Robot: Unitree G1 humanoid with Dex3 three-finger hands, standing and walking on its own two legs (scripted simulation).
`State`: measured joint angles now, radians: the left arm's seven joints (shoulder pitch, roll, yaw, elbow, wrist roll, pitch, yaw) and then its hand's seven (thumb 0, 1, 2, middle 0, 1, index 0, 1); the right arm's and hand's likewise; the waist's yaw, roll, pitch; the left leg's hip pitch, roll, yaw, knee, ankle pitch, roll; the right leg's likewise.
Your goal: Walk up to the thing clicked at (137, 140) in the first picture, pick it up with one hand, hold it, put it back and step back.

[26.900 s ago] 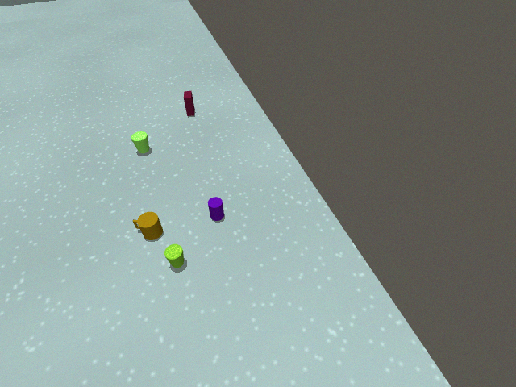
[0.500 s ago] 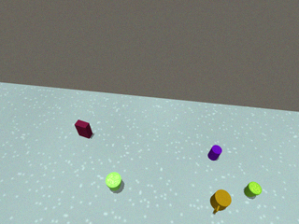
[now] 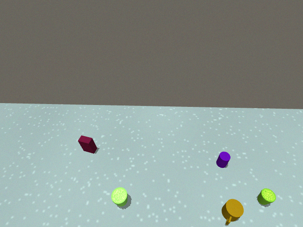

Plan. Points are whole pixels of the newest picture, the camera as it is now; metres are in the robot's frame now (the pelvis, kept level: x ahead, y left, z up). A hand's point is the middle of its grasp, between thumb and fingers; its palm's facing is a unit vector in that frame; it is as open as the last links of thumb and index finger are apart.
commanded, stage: walk up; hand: left
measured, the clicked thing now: (120, 198) +0.44 +0.24 -0.71
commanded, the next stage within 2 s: stand in 1.06 s
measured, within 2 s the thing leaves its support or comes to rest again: neither
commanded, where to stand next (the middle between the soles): +0.06 +0.00 m, yaw +2 degrees
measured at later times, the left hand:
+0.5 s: hand out of the picture +0.10 +0.25 -0.14, palm faces -0.01 -0.95 -0.32, open 7.4 cm
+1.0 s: hand out of the picture +0.10 +0.25 -0.14, palm faces +0.01 -0.95 -0.32, open 7.4 cm
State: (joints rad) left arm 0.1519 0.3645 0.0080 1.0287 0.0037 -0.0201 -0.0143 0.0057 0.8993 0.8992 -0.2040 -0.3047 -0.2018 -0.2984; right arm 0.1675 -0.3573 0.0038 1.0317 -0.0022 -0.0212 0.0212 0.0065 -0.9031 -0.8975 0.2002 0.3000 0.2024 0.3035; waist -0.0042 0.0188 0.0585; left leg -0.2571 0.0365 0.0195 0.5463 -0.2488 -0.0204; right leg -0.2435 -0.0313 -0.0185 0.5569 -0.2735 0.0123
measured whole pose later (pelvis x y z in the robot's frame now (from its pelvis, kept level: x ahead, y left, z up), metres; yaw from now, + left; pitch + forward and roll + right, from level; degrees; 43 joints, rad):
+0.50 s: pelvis +0.02 +0.00 +0.01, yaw +0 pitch -2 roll +0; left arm 0.07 0.35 0.01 1.15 0.00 -0.01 -0.02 0.00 0.90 0.90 -0.20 -0.30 -0.20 -0.30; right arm 0.09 -0.36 0.00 1.14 -0.01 -0.02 0.01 0.01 -0.90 -0.90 0.20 0.30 0.20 0.30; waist -0.01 0.00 0.05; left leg -0.15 0.04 0.01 0.37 -0.18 -0.03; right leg -0.12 -0.02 -0.03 0.36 -0.19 0.01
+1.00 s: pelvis +0.02 +0.00 +0.02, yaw +1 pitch -2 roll +0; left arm 0.09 0.34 0.02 1.16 0.01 0.00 -0.01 0.00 0.90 0.90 -0.20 -0.30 -0.20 -0.30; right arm 0.09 -0.34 -0.01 1.15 -0.01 -0.02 0.01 0.01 -0.90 -0.90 0.20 0.30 0.20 0.30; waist 0.00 0.00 0.04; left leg -0.13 0.03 0.01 0.34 -0.18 -0.02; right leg -0.10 -0.03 -0.04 0.32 -0.19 0.02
